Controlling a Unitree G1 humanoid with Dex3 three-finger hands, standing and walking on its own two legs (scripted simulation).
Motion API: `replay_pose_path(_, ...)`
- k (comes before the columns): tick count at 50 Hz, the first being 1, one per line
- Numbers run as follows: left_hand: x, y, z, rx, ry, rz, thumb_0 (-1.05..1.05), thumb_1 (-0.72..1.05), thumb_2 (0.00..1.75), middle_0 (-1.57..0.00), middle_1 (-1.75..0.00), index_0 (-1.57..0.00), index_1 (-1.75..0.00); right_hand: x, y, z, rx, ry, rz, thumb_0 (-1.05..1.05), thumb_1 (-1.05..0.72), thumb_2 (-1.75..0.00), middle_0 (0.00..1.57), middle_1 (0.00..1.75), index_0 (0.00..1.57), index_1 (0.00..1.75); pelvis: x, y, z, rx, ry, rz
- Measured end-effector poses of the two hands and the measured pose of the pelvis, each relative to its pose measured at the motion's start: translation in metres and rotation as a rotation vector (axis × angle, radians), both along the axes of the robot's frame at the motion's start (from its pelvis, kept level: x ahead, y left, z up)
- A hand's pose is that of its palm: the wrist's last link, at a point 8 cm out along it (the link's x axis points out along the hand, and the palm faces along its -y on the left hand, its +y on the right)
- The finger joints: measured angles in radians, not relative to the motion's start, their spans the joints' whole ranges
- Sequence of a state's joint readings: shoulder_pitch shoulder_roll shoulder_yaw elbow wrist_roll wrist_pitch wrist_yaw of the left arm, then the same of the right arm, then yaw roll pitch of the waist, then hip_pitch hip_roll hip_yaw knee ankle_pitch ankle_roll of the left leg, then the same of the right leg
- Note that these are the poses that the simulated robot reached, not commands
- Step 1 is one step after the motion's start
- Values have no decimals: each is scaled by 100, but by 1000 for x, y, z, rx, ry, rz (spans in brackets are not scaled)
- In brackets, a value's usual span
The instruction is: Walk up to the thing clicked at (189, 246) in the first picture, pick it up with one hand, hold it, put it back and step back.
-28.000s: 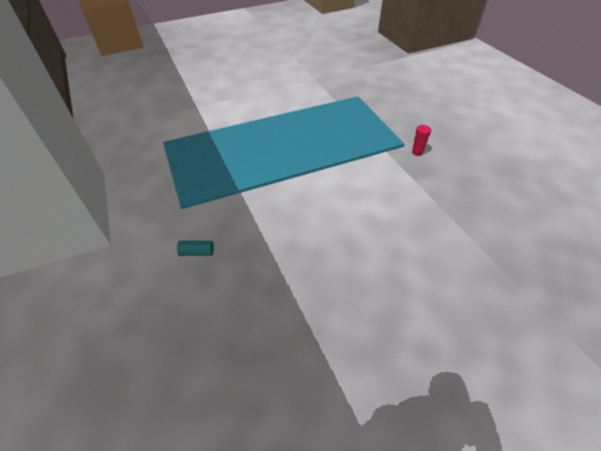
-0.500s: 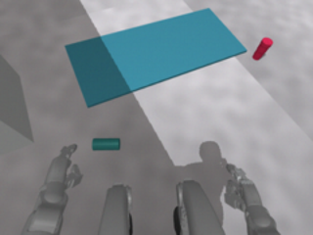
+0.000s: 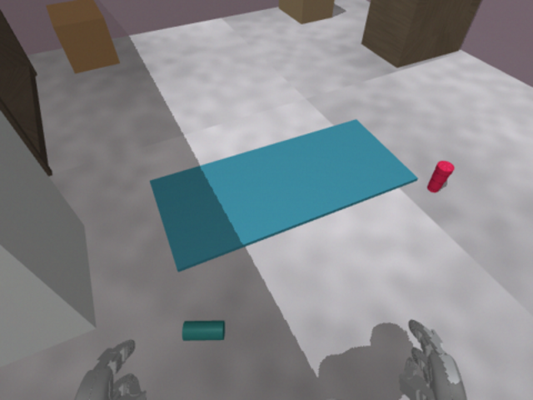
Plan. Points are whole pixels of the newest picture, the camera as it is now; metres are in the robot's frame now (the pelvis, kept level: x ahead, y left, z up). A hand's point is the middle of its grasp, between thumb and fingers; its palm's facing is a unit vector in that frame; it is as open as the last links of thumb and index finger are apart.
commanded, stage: home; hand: left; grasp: from above
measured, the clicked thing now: (204, 330) +0.47 +0.20 -0.68
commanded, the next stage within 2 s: stand in 2.00 s
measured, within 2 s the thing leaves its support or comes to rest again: neither
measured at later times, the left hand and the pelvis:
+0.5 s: hand out of the picture +0.15 +0.18 -0.04, palm faces +0.06 -0.98 -0.20, open 7.4 cm; pelvis -0.01 +0.00 +0.00, yaw +1 degrees
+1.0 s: hand out of the picture +0.15 +0.18 -0.04, palm faces +0.05 -0.98 -0.21, open 7.4 cm; pelvis +0.00 +0.00 +0.00, yaw +0 degrees
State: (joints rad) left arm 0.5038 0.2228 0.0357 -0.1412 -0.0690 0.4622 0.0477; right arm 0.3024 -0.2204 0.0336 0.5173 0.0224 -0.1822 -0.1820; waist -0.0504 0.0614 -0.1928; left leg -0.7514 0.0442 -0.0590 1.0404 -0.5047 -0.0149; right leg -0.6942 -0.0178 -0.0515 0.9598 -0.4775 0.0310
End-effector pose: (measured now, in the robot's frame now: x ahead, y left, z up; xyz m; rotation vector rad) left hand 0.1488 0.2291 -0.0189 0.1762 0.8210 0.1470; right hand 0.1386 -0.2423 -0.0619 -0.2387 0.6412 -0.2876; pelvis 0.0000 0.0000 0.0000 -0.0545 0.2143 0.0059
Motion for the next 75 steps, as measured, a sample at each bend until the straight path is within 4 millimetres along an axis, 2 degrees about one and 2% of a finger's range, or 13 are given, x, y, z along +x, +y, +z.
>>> replay_pose_path(7,-11,0,4,-9,7,9,1,91,90,-20,-30,-20,-30,22,2,15,-11,-80,49,1,-90,-90,20,29,20,30,1,-1,4,5,-29,9)
replay_pose_path(12,-14,-1,1,-15,11,12,1,91,90,-20,-30,-20,-30,27,3,18,-19,-99,75,1,-90,-90,20,29,20,30,-2,-3,4,7,-38,13)
replay_pose_path(33,-15,-2,2,-7,7,-8,1,91,90,-20,-30,-20,-30,-3,1,5,-10,-33,38,1,-90,-90,20,30,20,30,-8,-2,3,6,-46,4)
replay_pose_path(55,-10,0,2,-11,7,-10,1,91,90,-20,-30,-20,-30,10,2,10,-14,-66,48,1,-90,-90,20,30,20,30,-3,-1,3,5,-45,4)
replay_pose_path(75,-6,0,1,-7,8,-14,1,91,90,-20,-30,-20,-30,11,1,7,-18,-45,38,1,-90,-90,20,30,20,30,1,0,3,4,-36,4)
